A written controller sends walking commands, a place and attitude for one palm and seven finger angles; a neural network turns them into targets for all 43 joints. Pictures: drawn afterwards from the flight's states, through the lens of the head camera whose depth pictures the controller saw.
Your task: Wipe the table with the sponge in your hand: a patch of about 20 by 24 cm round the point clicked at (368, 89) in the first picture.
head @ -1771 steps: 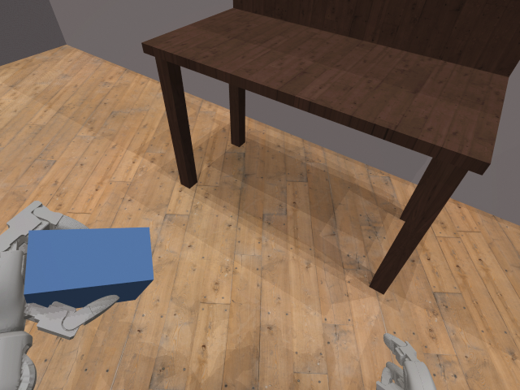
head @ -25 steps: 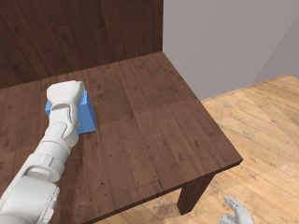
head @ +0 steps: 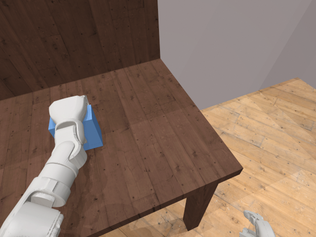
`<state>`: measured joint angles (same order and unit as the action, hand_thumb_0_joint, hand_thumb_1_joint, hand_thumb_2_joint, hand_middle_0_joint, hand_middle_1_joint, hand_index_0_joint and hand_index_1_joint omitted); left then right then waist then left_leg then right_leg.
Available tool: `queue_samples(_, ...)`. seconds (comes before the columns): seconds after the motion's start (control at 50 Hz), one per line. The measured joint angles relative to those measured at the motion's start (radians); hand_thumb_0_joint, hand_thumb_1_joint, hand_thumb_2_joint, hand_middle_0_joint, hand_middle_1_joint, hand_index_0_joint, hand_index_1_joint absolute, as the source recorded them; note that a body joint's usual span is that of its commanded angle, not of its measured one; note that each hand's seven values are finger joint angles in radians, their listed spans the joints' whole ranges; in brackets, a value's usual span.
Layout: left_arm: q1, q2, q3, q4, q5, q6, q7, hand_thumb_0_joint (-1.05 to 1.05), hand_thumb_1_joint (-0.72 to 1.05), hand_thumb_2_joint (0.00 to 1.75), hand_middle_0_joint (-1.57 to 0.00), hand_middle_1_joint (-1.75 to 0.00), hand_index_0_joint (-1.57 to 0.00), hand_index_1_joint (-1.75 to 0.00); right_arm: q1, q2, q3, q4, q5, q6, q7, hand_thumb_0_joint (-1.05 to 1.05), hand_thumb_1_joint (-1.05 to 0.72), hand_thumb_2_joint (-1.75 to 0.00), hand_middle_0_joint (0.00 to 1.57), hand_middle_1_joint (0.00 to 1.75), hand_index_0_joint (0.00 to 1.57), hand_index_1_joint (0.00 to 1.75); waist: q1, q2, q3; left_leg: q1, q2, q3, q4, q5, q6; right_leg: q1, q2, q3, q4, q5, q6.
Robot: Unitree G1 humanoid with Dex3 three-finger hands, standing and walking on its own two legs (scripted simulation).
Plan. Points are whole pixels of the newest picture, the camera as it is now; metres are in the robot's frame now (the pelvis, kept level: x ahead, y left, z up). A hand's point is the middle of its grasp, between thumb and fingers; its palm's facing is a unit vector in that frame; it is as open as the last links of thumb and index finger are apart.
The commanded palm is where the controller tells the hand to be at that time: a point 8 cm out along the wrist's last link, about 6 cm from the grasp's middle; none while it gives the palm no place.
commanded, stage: wipe back along the middle lane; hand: left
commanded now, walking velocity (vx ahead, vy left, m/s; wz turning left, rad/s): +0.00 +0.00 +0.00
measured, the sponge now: (80, 134) +0.37 +0.27 +0.03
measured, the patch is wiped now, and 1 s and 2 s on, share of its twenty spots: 0.45 0.70 0.85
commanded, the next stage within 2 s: slide across to the third lane in 1.40 s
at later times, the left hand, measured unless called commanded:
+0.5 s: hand (78, 134) +0.34 +0.25 +0.08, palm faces +0.03 -0.04 -1.00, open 10.3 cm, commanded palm +0.29 +0.23 +0.11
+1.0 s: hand (80, 149) +0.30 +0.22 +0.08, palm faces +0.09 -0.08 -0.99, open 10.3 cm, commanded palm +0.24 +0.21 +0.11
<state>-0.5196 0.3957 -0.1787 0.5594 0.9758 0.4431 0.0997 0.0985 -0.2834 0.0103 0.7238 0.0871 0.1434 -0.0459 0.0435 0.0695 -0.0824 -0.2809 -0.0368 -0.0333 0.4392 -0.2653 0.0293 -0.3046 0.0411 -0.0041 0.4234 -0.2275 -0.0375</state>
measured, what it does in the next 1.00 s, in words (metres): stands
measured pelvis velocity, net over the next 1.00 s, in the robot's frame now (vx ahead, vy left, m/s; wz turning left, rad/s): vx -0.01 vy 0.01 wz -0.02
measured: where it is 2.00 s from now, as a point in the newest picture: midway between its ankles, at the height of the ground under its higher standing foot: outside the picture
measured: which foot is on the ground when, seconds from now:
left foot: down 0.00-1.00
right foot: down 0.00-1.00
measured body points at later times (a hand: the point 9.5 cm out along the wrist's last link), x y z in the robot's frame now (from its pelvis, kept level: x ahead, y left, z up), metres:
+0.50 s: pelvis -0.01 +0.01 +0.00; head +0.00 -0.03 +0.45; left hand +0.34 +0.24 +0.13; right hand +0.21 -0.21 -0.10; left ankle -0.03 +0.10 -0.74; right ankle -0.01 -0.10 -0.74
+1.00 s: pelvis -0.01 +0.01 +0.00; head -0.02 -0.03 +0.45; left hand +0.29 +0.22 +0.13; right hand +0.21 -0.21 -0.10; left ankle -0.03 +0.10 -0.74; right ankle -0.01 -0.10 -0.74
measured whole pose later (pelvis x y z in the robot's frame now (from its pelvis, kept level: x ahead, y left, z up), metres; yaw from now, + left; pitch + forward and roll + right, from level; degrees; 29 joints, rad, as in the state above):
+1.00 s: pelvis -0.01 +0.01 +0.00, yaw -1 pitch +2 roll +0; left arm -0.15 0.32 -0.31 0.06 0.99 0.65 0.12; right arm 0.02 -0.26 0.03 0.69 0.10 0.17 0.02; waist 0.08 0.08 -0.08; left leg -0.21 -0.05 0.00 0.47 -0.29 0.04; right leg -0.26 0.03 0.02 0.48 -0.26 -0.03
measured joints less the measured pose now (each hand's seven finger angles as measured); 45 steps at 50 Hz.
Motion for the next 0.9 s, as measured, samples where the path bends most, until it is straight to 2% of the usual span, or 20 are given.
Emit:
queue_samples(0.18,0.068,-0.019,-0.018,-0.083,-0.003,0.044,0.016,0.0,-0.52,1.06,-0.67,-1.36,-0.69,-1.36,-0.016,0.001,0.003,-0.013,0.007,0.004,0.003,0.01,-0.91,-0.9,0.19,0.3,0.2,0.3,0.007,0.001,-0.002,0.012,0.0,0.007,-0.003,0.006,-0.001,0.006,0.0,0.007,0.005,0.004,-0.001)
queue_samples(0.4,0.092,-0.047,-0.057,-0.127,0.005,0.09,0.01,0.0,-0.51,1.06,-0.66,-1.36,-0.69,-1.36,-0.049,0.024,0.02,-0.034,0.009,0.007,0.007,0.01,-0.91,-0.9,0.19,0.3,0.2,0.3,0.019,0.0,-0.008,0.016,-0.007,0.008,0.004,0.007,0.003,0.008,-0.006,0.007,0.018,0.0,0.003)
queue_samples(0.62,0.219,-0.062,-0.087,-0.298,0.011,0.128,0.024,0.0,-0.51,1.06,-0.66,-1.37,-0.68,-1.37,-0.066,0.027,0.024,-0.047,0.008,0.013,0.033,0.01,-0.91,-0.9,0.2,0.3,0.2,0.3,0.032,0.005,-0.012,0.038,-0.011,0.016,0.013,-0.008,0.01,0.028,-0.01,0.016,0.03,-0.013,0.01)
queue_samples(0.9,0.341,-0.073,-0.127,-0.462,0.018,0.19,0.028,0.0,-0.5,1.06,-0.65,-1.37,-0.68,-1.37,-0.072,0.018,0.017,-0.036,0.011,0.023,0.061,0.01,-0.91,-0.9,0.19,0.3,0.18,0.29,0.036,0.012,-0.004,0.061,-0.013,0.026,0.029,-0.022,0.015,0.045,-0.011,0.026,0.052,-0.027,0.013)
